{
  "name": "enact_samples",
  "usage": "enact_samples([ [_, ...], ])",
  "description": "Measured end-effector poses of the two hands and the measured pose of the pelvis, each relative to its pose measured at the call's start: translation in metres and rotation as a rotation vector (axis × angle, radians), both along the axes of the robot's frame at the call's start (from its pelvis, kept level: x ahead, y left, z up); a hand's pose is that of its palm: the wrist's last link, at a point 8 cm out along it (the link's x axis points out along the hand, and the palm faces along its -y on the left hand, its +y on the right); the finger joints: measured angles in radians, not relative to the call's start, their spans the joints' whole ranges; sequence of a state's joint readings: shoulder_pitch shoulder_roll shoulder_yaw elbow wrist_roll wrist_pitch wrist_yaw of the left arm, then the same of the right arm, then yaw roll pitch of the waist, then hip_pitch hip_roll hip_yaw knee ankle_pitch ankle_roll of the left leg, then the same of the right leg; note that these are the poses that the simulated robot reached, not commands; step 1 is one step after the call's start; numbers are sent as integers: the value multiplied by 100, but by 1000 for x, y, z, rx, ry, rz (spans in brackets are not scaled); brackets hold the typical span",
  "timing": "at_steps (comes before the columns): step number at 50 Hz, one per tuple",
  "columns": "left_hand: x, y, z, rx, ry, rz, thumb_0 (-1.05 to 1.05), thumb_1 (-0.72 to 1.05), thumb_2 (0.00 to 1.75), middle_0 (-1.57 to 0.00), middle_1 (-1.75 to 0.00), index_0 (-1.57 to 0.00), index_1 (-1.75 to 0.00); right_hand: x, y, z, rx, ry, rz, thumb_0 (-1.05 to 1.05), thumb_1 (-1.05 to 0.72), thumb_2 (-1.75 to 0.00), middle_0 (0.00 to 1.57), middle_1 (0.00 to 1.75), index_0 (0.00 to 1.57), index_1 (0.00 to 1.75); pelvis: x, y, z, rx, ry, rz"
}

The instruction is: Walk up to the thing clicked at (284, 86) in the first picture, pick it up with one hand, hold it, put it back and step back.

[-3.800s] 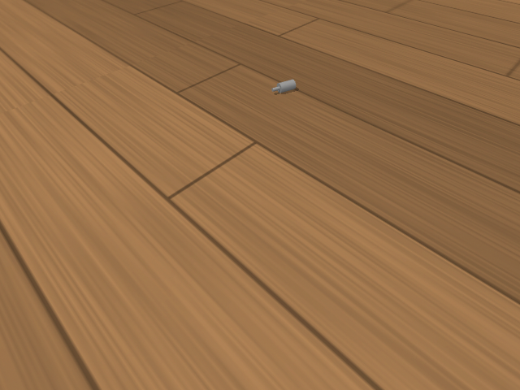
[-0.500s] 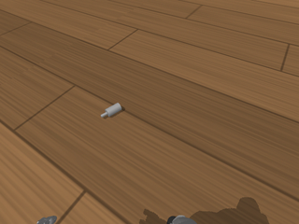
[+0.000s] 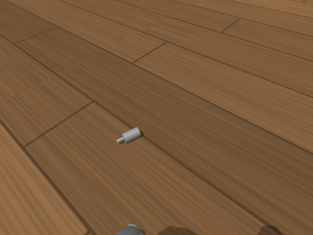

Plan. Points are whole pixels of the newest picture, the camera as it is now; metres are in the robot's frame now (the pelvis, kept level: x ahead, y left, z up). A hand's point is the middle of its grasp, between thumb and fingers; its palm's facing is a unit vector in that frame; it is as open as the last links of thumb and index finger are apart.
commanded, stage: walk up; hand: left
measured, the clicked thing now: (127, 136) +0.92 +0.30 -0.73
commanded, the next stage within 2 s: none
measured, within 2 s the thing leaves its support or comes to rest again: neither
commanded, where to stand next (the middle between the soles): +0.55 +0.07 m, yaw -4 degrees
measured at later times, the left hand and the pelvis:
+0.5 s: hand (69, 194) +0.26 +0.31 -0.13, palm faces -0.10 -0.92 -0.37, open 7.4 cm; pelvis +0.18 +0.04 +0.00, yaw -3 degrees
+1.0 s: hand (69, 162) +0.37 +0.35 -0.14, palm faces -0.05 -0.92 -0.39, open 7.4 cm; pelvis +0.33 +0.07 -0.01, yaw -2 degrees
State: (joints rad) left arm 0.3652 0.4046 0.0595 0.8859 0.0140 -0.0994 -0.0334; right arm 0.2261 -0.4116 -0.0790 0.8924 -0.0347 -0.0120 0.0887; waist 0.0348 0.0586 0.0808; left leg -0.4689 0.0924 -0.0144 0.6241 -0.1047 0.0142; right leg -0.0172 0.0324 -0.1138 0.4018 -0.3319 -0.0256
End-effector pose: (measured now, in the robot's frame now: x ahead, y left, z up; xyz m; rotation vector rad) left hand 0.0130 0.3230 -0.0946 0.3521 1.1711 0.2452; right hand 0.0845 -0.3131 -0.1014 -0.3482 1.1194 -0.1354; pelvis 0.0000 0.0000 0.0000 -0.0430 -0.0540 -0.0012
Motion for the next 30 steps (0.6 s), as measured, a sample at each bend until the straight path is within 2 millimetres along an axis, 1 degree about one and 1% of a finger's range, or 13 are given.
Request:
enact_samples([
  [3, 16, 16, -19, -15, 34, 19, 1, 90, 90, -21, -30, -21, -30, 40, 17, 1, -18, -24, 20, 1, -90, -90, 20, 30, 20, 30, 30, 13, -9, -7, 9, 3],
  [5, 32, 26, -29, -24, 63, 23, 1, 90, 90, -21, -30, -21, -30, 65, 30, 5, -28, -51, 34, 1, -90, -90, 20, 30, 20, 30, 47, 22, -12, 32, 6, -4],
  [7, 51, 29, -32, -41, 77, 16, 1, 91, 90, -20, -30, -20, -30, 83, 39, 11, -34, -96, 35, 1, -90, -90, 20, 30, 20, 30, 60, 32, -11, 22, 2, -10],
  [8, 61, 29, -31, -48, 81, 2, 1, 91, 90, -20, -30, -20, -30, 89, 43, 15, -33, -113, 22, 1, -90, -90, 20, 30, 20, 30, 67, 36, -8, 11, -1, -9],
  [11, 97, 32, -25, -68, 56, -36, 1, 91, 90, -20, -30, -20, -30, 98, 52, 25, -34, -124, -20, 1, -90, -90, 20, 30, 20, 30, 88, 43, 1, 7, -8, -14],
  [13, 121, 36, -21, -75, 28, -52, 1, 91, 90, -20, -30, -20, -30, 101, 54, 28, -36, -113, -38, 1, -90, -90, 20, 30, 20, 30, 102, 45, 5, 15, -8, -16],
  [16, 153, 39, -15, -71, 0, -66, 1, 91, 90, -20, -30, -20, -30, 104, 55, 28, -39, -86, -57, 1, -90, -90, 20, 30, 20, 30, 122, 48, 7, 25, -13, -18],
  [19, 182, 40, -10, -60, -4, -85, 0, 91, 90, -20, -30, -20, -30, 107, 51, 23, -35, -59, -79, 1, -90, -90, 20, 30, 20, 30, 142, 48, 8, 38, -14, -31],
  [22, 211, 37, -6, -45, -4, -103, 0, 91, 90, -20, -30, -20, -30, 110, 45, 15, -26, -28, -101, 1, -90, -90, 20, 30, 20, 30, 161, 45, 6, 51, -14, -40],
  [25, 243, 29, -2, -25, -17, -121, 1, 91, 90, -20, -30, -20, -30, 116, 37, 1, -10, 10, -122, 1, -90, -90, 20, 30, 20, 30, 182, 39, 0, 66, -11, -46],
  [28, 276, 19, -1, 5, -42, -137, 1, 91, 90, -20, -30, -20, -30, 129, 26, -19, 11, 41, -139, 1, -90, -90, 20, 30, 20, 30, 206, 29, -10, 77, -6, -53],
  [30, 293, 12, 1, 20, -70, -139, 1, 91, 90, -20, -30, -20, -30, 142, 22, -30, 20, 58, -142, 1, -90, -90, 20, 30, 20, 30, 219, 24, -13, 42, -14, -49],
])
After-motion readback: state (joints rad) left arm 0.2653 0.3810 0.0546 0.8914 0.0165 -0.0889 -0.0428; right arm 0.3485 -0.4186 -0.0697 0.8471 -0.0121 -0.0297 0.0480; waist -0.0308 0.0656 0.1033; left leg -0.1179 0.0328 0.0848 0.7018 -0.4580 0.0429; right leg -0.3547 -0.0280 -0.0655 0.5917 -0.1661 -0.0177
